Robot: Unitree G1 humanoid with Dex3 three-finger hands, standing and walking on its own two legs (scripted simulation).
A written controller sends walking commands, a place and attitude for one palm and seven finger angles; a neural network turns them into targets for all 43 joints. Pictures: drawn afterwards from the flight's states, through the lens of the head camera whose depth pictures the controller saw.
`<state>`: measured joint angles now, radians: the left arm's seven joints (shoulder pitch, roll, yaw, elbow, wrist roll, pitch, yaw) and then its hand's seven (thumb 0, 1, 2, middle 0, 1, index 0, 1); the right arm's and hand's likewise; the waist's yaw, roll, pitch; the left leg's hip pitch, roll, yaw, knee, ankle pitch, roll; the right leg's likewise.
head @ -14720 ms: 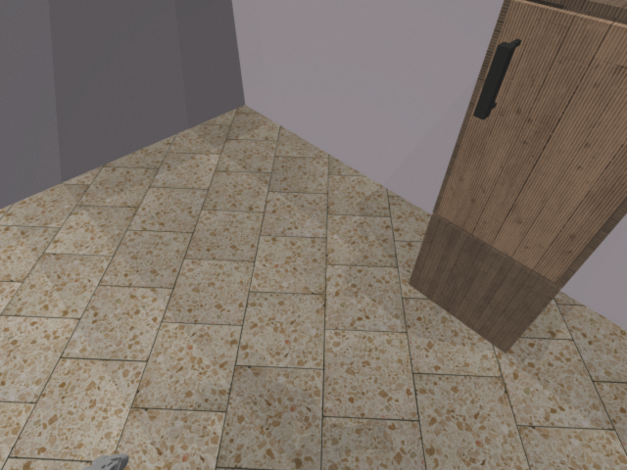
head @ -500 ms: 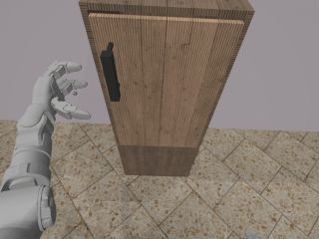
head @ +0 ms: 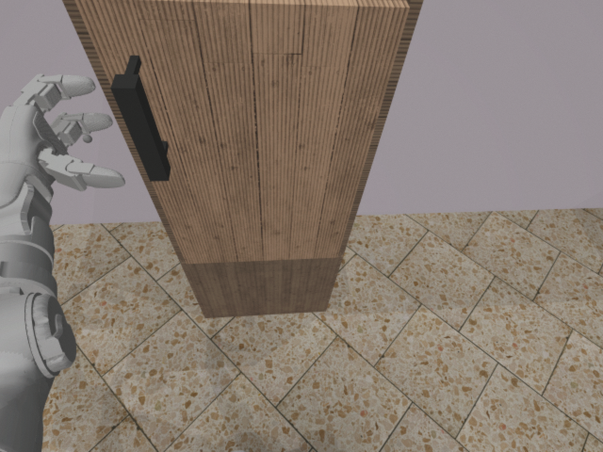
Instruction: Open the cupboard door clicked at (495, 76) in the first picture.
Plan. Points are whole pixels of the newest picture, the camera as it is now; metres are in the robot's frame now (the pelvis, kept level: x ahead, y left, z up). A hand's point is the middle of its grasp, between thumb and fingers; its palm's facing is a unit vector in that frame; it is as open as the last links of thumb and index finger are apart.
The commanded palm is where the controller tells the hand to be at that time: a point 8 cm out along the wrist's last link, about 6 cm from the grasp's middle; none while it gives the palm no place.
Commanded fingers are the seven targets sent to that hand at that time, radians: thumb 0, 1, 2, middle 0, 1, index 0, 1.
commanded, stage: move the hooked fingers beside the handle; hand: left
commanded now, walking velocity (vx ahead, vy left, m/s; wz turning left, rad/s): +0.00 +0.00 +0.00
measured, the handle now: (148, 122) +0.52 +0.18 +0.13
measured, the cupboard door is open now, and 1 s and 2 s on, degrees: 0 0 0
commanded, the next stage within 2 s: slide the fingers in behind the handle in 0.94 s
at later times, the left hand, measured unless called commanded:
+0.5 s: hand (82, 150) +0.48 +0.26 +0.12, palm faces +0.03 -1.00 +0.03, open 14.0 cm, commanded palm +0.45 +0.30 +0.13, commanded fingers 0.00 -0.50 0.30 -0.30 -1.20 -0.30 -1.20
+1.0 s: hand (81, 153) +0.46 +0.25 +0.13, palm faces +0.03 -1.00 +0.02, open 14.0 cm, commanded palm +0.44 +0.30 +0.13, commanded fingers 0.00 -0.50 0.30 -0.30 -1.20 -0.30 -1.20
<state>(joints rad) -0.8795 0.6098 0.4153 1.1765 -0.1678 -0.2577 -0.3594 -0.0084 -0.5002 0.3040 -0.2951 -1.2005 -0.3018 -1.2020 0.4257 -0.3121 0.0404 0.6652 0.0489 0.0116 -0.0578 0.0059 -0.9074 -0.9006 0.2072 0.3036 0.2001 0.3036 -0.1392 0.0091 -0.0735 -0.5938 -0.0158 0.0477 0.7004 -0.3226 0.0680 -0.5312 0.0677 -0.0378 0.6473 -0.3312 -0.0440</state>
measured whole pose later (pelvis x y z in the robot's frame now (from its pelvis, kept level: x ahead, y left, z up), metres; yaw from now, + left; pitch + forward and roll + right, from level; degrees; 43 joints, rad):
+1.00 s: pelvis +0.00 +0.02 +0.00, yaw +1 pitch +12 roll -3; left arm -0.83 0.51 0.33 1.07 -0.18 -0.21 -0.31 -0.01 -0.50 0.30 -0.29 -1.20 -0.30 -1.20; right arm 0.39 -0.28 0.05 0.63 0.05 0.04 -0.04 0.00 -0.91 -0.90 0.21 0.30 0.20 0.30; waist -0.11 0.02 -0.10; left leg -0.60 -0.04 0.03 0.74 -0.35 0.09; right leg -0.52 0.05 -0.05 0.67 -0.35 -0.02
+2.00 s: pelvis +0.01 +0.00 +0.00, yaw +1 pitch +11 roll -2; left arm -0.80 0.40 0.29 1.02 -0.17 -0.21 -0.20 -0.01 -0.50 0.30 -0.30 -1.20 -0.30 -1.20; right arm 0.34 -0.27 0.04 0.61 0.05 0.02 -0.03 0.00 -0.91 -0.90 0.21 0.30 0.20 0.30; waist -0.10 0.02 -0.09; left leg -0.57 -0.02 0.03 0.73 -0.35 0.06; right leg -0.51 0.06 -0.05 0.68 -0.37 -0.05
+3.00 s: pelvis +0.00 +0.00 +0.00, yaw +1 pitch +10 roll -1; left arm -0.81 0.36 0.26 1.05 -0.15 -0.27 -0.14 -0.01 -0.20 0.43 -0.31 -1.23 -0.32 -1.23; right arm 0.39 -0.27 0.03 0.65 0.04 -0.01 -0.02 0.01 -0.91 -0.90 0.21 0.30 0.20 0.30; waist -0.10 0.03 -0.09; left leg -0.57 -0.02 0.04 0.73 -0.34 0.07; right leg -0.51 0.06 -0.04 0.69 -0.36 -0.05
